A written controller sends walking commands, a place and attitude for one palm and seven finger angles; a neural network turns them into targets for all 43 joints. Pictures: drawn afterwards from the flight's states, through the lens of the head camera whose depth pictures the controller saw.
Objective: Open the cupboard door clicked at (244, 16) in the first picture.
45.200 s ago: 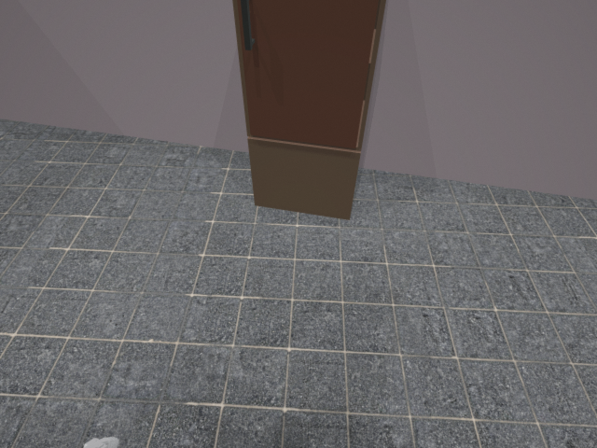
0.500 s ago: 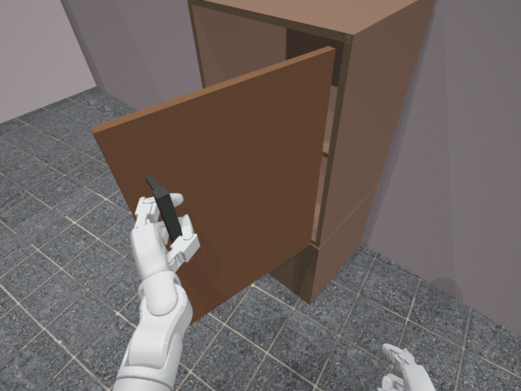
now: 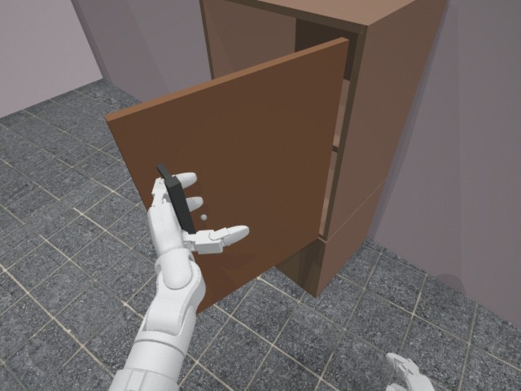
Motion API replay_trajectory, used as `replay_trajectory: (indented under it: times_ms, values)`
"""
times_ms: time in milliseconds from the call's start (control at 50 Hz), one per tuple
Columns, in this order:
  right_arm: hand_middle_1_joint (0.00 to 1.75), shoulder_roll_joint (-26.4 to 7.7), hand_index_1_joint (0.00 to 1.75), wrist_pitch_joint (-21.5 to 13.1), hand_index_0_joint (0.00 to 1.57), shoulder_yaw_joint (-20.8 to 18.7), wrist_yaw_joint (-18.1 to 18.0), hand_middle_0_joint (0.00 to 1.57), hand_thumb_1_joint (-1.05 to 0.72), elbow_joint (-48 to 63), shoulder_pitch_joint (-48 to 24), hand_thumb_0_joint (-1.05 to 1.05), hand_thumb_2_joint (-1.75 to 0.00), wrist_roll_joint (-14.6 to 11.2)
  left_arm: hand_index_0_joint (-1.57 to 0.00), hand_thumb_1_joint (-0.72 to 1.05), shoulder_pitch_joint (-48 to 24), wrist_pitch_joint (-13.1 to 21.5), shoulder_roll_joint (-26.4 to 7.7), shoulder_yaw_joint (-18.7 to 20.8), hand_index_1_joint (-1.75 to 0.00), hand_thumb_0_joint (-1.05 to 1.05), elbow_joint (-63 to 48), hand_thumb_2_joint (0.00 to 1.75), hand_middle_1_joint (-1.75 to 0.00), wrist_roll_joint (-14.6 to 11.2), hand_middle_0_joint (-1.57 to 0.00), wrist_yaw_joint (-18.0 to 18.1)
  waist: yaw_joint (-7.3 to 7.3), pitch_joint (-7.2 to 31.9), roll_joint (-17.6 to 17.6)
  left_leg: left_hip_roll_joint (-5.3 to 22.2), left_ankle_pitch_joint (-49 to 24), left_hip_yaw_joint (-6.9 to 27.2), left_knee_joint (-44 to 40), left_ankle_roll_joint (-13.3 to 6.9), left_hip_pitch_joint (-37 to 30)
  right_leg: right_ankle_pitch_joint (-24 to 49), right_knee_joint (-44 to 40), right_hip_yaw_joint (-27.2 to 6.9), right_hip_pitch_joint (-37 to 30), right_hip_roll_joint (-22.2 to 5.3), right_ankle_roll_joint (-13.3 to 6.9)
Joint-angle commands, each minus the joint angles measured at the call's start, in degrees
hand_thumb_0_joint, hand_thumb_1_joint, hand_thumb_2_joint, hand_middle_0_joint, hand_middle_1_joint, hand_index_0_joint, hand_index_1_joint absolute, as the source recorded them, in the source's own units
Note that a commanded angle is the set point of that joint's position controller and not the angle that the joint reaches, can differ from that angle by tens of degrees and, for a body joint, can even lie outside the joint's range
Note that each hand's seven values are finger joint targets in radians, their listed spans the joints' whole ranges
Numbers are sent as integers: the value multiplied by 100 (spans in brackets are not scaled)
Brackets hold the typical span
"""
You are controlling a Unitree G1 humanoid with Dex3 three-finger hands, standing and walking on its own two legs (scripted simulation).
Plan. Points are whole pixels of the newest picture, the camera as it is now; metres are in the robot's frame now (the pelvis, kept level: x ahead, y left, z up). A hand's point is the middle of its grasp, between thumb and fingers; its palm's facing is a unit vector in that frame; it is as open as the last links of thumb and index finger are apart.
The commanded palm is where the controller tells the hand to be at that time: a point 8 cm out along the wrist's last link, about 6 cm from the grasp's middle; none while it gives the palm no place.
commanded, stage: open thumb and fingers to let go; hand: left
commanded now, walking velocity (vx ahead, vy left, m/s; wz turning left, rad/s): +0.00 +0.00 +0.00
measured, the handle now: (177, 206) +0.38 +0.16 +0.10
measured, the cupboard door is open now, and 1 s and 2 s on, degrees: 77 79 78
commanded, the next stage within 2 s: slide the hand sideways off the handle in 0.28 s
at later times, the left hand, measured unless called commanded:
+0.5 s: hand (198, 229) +0.33 +0.12 +0.10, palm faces +0.15 -0.99 -0.08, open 14.9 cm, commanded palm +0.31 +0.15 +0.10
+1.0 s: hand (197, 237) +0.32 +0.11 +0.10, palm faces -0.09 -1.00 +0.00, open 15.8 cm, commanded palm +0.28 +0.19 +0.10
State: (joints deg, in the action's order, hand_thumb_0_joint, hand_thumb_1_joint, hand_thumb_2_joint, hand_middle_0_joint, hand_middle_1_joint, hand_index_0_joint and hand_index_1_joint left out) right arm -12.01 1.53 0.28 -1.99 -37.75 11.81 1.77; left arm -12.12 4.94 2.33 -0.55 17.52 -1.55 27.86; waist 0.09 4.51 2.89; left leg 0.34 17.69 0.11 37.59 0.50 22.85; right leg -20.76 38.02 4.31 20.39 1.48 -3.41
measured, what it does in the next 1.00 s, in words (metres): stands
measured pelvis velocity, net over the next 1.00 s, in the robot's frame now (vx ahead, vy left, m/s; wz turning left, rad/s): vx -0.01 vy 0.02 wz -0.04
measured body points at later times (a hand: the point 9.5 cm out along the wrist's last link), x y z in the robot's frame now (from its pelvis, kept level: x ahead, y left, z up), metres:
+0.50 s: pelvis -0.01 +0.03 +0.00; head -0.01 +0.02 +0.45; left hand +0.32 +0.17 +0.10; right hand +0.15 -0.19 -0.11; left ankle +0.02 +0.13 -0.72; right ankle -0.01 -0.08 -0.72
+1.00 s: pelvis -0.01 +0.02 +0.00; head -0.01 +0.01 +0.45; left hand +0.32 +0.17 +0.10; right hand +0.14 -0.21 -0.09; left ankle +0.02 +0.13 -0.72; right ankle -0.01 -0.08 -0.72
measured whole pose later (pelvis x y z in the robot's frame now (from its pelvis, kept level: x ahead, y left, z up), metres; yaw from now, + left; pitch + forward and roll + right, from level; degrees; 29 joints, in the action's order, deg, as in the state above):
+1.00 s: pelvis -0.01 +0.02 +0.00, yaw -2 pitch +2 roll +0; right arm -12.3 -1.9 3.0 -1.8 -33.7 13.1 -1.9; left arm -6.5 6.8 -6.9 -0.9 13.0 -8.5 -1.3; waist 0.7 3.1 1.9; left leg 0.3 17.7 -2.4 37.4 -1.2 21.5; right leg -19.2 37.0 1.8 19.4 1.4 -1.8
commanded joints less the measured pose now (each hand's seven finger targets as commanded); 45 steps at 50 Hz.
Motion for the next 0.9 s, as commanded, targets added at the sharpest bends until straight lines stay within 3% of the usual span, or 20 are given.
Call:
replay_trajectory:
  times_ms: [0, 140, 180, 240, 360, 380, 400, 420, 480, 500, 520, 560, 620, 660, 680, 700, 780, 800, 880]
  values:
    - [30, -477, 30, -229, 20, -129, -59, 20, -90, 885, -634, 0, -90, 32, -25, -50, -2028, 366, -203, 2, -90, 0, -1198, 30, -90, 109, -25, 124, 26, 1000, -743, -122, -785, -8, -256, -195, -540, 1249, -801, -385, -123, -227, 273]
    - [30, -436, 30, -193, 20, -115, -16, 20, -90, 902, -679, 0, -90, 54, -19, -50, -2236, 280, 169, -313, -55, 0, -1247, 30, -55, 200, -19, 281, 54, 1088, -504, -74, -870, 63, -268, -151, -657, 1094, -611, -200, 43, -134, 183]
    - [30, -451, 30, -170, 20, -124, -12, 20, -90, 881, -673, 0, -90, 51, -18, -50, -2140, 243, 80, -228, -45, 0, -1200, 30, -45, 212, -18, 329, 37, 1093, -632, -51, -918, 88, -261, -144, -649, 1105, -610, -195, 20, -115, 177]
    - [30, -440, 30, -143, 20, -111, 8, 20, -90, 908, -721, 0, -90, 46, -15, -50, -2202, 179, 249, -383, -30, 0, -1290, 30, -30, 223, -15, 364, 52, 1103, -490, -42, -903, 108, -264, -118, -644, 1038, -539, -143, 89, -104, 154]
    - [30, -417, 30, -123, 20, -118, 37, 20, -90, 859, -735, 0, -90, 60, -15, -50, -2471, 75, 528, -656, -30, 0, -1253, 30, -30, 373, -15, 546, 117, 1126, -448, -7, -752, 224, -265, -73, -638, 822, -402, -69, 292, -74, 118]
    - [30, -587, 30, -96, 20, -116, 59, 20, -90, 700, -280, 0, -90, 52, -15, -50, -2240, 342, 193, -1790, -30, 0, -1185, 30, -30, 885, -15, -622, 592, 919, -933, 49, -985, 260, -232, -158, -902, 1188, -351, -176, 522, -94, 148]
    - [30, -581, 30, -116, 20, -194, -2, 20, -90, 885, -205, 0, -90, -37, -15, -50, -2473, 582, -267, -1273, -30, 0, -1490, 30, -30, 643, -15, -1223, 365, 1363, -594, 44, -1126, 242, -214, -173, -1049, 1371, -353, -223, 370, -120, 115]
    - [30, -570, 30, -151, 20, -158, -58, 20, -90, 926, -265, 0, -90, -93, -15, -50, -2646, 740, -382, -1329, -30, 0, -1659, 30, -30, 554, -15, -1679, 354, 1492, -257, 34, -1202, 237, -217, -161, -1262, 1436, -342, -255, 335, -127, 100]
    - [30, -611, 30, -322, 20, -27, -177, 20, -90, 1006, -318, 0, -90, -287, -15, -50, -2791, 844, -314, -1498, -30, 0, -1311, 30, -30, -113, -15, -2821, 484, 1120, -117, 19, -704, 375, -334, -158, -1307, 1011, -438, -188, 542, -75, 103]
    - [30, -600, 30, -389, 20, 1, -224, 20, -90, 1037, -405, 0, -90, -343, -15, -50, -2767, 798, -323, -1265, -30, 0, -1192, 30, -30, -422, -15, -2974, 411, 991, -155, 14, -447, 412, -391, -139, -1228, 827, -494, -147, 579, -42, 112]
    - [30, -602, 30, -449, 20, 38, -245, 20, -90, 1046, -463, 0, -90, -387, -15, -50, -2764, 708, -272, -1152, -30, 0, -1051, 30, -30, -661, -15, -3023, 380, 785, -183, -2, -173, 440, -472, -131, -1105, 653, -555, -110, 620, -19, 123]
    - [30, -628, 30, -588, 20, 53, -233, 20, -90, 1037, -481, 0, -90, -410, -15, -50, -2662, 591, -366, -773, -30, 0, -893, 30, -30, -911, -15, -2910, 251, 744, -490, -22, 212, 493, -597, -120, -912, 390, -589, -55, 563, -1, 149]
    - [30, -652, 30, -703, 20, 40, -121, 20, -90, 1020, -447, 0, -90, -381, -15, -50, -2312, 582, -647, -394, -30, 0, -901, 30, -30, -798, -15, -2611, 89, 793, -510, -11, 227, 482, -676, -94, -801, 341, -536, -38, 446, -15, 149]
    - [30, -637, 30, -751, 20, 18, -33, 20, -90, 1078, -410, 0, -90, -347, -15, -50, -2050, 621, -589, -443, -30, 0, -1075, 30, -30, -645, -15, -2492, 44, 913, -449, -3, 27, 429, -631, -97, -827, 440, -486, -42, 402, -23, 148]
    - [30, -673, 30, -743, 20, 6, -9, 20, -90, 1076, -397, 0, -90, -342, -15, -50, -1875, 624, -822, -278, -30, 0, -1030, 30, -30, -579, -15, -2450, 2, 926, -521, 7, 60, 412, -640, -104, -771, 401, -505, -70, 340, -21, 149]
    - [30, -658, 30, -735, 20, 13, 3, 20, -90, 1098, -418, 0, -90, -339, -15, -50, -1851, 626, -819, -278, -30, 0, -1077, 30, -30, -553, -15, -2447, 23, 867, -479, 3, 6, 347, -627, -114, -743, 430, -532, -89, 321, -35, 152]
    - [30, -694, 30, -687, 20, 27, -28, 20, -90, 1153, -478, 0, -90, -342, -15, -50, -1524, 597, -1257, 118, -30, 0, -1041, 30, -30, -593, -15, -2529, -52, 625, -680, -15, 170, 201, -640, -156, -502, 227, -722, -202, 178, -28, 177]
    - [30, -665, 30, -681, 20, 53, -35, 20, -90, 1201, -526, 0, -90, -350, -15, -50, -1581, 597, -1244, 112, -30, 0, -1156, 30, -30, -621, -15, -2568, -55, 607, -492, -33, 190, 174, -664, -156, -511, 206, -743, -224, 167, -45, 175]
    - [30, -643, 30, -655, 20, 41, -49, 20, -90, 1302, -538, 0, -90, -354, -15, -50, -889, 536, -1499, 476, -30, 0, -1400, 30, -30, -718, -15, -2654, -218, 802, -423, -41, -175, 90, -654, -153, -567, 521, -771, -246, -165, -28, 161]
